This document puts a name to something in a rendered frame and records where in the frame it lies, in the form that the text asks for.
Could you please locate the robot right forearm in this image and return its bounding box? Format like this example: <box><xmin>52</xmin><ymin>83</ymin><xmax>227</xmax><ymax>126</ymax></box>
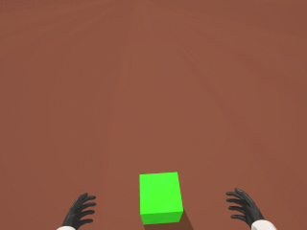
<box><xmin>251</xmin><ymin>219</ymin><xmax>277</xmax><ymax>230</ymax></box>

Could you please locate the robot right hand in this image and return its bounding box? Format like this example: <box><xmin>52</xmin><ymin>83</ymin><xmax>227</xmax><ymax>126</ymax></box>
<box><xmin>225</xmin><ymin>188</ymin><xmax>265</xmax><ymax>229</ymax></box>

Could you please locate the carton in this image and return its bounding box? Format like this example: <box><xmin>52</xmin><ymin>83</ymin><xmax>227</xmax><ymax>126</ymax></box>
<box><xmin>139</xmin><ymin>172</ymin><xmax>183</xmax><ymax>225</ymax></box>

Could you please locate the robot left hand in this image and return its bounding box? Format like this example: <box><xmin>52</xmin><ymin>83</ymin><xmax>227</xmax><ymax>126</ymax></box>
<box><xmin>61</xmin><ymin>193</ymin><xmax>96</xmax><ymax>230</ymax></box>

